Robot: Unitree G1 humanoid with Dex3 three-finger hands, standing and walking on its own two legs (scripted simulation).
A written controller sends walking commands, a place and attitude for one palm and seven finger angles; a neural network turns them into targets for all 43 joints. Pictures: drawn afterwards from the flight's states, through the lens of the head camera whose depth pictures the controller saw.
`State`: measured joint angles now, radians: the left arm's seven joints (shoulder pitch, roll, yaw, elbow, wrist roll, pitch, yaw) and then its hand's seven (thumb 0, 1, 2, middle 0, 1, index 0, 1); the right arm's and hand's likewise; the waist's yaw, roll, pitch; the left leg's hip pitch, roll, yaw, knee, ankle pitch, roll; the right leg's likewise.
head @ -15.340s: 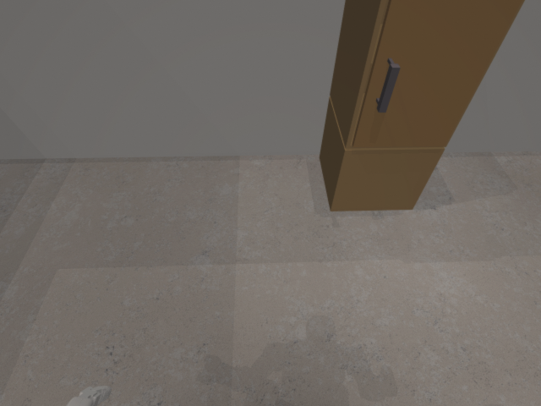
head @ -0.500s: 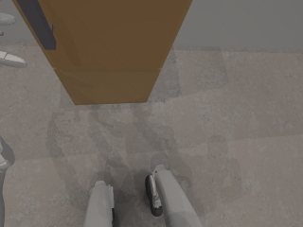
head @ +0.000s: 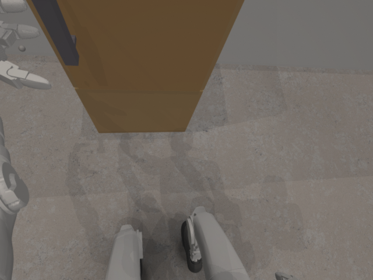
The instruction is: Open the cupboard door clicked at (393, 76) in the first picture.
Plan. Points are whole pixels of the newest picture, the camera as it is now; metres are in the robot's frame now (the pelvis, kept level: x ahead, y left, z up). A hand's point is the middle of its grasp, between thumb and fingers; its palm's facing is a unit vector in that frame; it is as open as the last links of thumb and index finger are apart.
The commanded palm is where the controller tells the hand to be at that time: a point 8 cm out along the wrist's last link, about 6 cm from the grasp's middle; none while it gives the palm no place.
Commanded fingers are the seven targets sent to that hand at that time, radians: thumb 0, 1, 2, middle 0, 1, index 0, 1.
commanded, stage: slide the fingers in behind the handle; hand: left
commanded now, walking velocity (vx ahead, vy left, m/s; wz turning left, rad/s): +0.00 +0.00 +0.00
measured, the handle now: (60, 22) +0.60 +0.18 +0.06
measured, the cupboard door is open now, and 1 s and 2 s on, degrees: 0 0 0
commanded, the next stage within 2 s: close the thumb around the handle in 1.60 s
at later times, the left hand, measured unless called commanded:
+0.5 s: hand (39, 49) +0.54 +0.22 +0.06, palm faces -0.06 -1.00 -0.03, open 14.0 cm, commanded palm +0.53 +0.25 +0.06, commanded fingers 0.00 -0.50 0.30 -0.30 -1.20 -0.30 -1.20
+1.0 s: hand (65, 47) +0.55 +0.17 +0.05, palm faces -0.05 -1.00 -0.03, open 14.0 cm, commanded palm +0.52 +0.21 +0.06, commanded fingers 0.00 -0.50 0.30 -0.30 -1.20 -0.30 -1.20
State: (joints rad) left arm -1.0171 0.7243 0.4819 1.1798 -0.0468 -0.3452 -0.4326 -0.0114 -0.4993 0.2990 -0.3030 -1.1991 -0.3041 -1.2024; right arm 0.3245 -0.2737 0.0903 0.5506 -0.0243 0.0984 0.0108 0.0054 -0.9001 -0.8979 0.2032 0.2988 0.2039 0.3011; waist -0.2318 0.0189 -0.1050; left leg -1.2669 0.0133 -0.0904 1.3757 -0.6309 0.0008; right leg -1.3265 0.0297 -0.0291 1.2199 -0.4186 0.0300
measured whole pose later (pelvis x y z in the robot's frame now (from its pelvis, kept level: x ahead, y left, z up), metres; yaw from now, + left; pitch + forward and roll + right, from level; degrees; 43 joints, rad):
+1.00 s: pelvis +0.00 +0.00 +0.00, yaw +0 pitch +30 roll -4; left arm -1.00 0.56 0.42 1.16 -0.03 -0.39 -0.28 -0.01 -0.50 0.30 -0.30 -1.20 -0.30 -1.20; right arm 0.35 -0.25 0.07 0.56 -0.04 0.10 0.03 0.01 -0.90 -0.90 0.20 0.30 0.20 0.30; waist -0.24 0.03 -0.12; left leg -1.24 0.01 -0.07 1.35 -0.63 0.00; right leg -1.32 0.03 -0.01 1.22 -0.42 0.03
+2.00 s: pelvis +0.00 -0.01 +0.01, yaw +1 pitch +29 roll -3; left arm -1.00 0.52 0.37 1.19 -0.04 -0.43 -0.24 -0.01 -0.11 0.47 -0.33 -1.24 -0.32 -1.24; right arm 0.35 -0.26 0.05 0.58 -0.05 0.09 0.03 0.01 -0.90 -0.90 0.20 0.30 0.20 0.30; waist -0.22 0.03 -0.12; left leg -1.22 0.00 -0.07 1.34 -0.62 -0.01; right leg -1.30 0.02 -0.01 1.22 -0.42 0.02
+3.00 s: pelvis +0.02 -0.01 +0.03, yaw +0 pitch +25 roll -2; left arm -0.47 0.23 0.24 0.68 -0.16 -0.43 -0.11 0.02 0.66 0.70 -0.34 -1.34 -0.35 -1.35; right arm 0.33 -0.24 0.01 0.52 -0.02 0.07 0.05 0.01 -0.90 -0.90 0.20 0.30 0.20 0.30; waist -0.12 0.02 -0.16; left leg -1.04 0.01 -0.03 1.21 -0.61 0.00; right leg -1.14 0.02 0.03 1.13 -0.43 0.03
